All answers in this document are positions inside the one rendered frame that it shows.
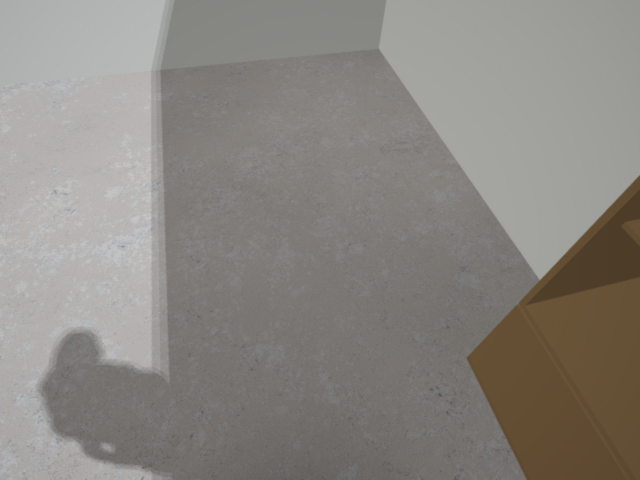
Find cupboard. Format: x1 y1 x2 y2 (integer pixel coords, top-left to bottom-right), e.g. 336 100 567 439
467 175 640 480

